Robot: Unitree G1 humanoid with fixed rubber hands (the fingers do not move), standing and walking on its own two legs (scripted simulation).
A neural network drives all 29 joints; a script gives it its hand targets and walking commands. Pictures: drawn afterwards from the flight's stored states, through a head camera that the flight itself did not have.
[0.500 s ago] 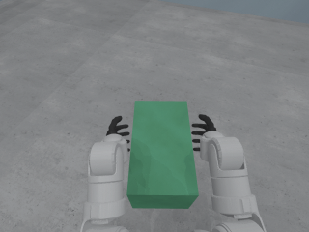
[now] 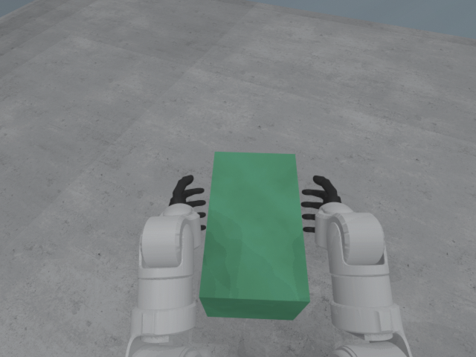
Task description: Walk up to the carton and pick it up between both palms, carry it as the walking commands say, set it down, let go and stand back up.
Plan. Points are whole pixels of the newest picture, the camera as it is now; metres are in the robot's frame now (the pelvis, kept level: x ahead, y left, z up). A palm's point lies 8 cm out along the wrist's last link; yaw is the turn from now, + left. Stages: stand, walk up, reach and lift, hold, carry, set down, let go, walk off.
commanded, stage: carry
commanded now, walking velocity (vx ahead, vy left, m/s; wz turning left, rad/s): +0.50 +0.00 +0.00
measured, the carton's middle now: (252, 233) +0.33 +0.00 -0.03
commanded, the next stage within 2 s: none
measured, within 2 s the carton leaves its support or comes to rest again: neither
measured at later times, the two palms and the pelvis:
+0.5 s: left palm (192, 85) +0.65 +0.12 +0.07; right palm (297, 85) +0.63 -0.11 +0.08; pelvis +0.33 +0.03 +0.00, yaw -5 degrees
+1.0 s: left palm (224, 14) +0.97 +0.05 +0.09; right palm (306, 14) +0.96 -0.18 +0.08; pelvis +0.65 -0.05 +0.01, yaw -1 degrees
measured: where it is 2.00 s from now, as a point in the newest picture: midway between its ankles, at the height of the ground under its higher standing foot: (260, 213)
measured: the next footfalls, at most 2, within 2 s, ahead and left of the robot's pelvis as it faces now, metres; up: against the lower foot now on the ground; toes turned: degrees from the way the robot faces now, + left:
left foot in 0.30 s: +0.40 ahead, +0.11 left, +0.00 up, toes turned +10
right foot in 0.76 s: +0.68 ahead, -0.13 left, +0.00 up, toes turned -14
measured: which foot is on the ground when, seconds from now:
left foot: up 0.00-0.28, down 0.30-0.78, up 0.80-1.00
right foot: down 0.00-0.32, up 0.34-0.74, down 0.76-1.00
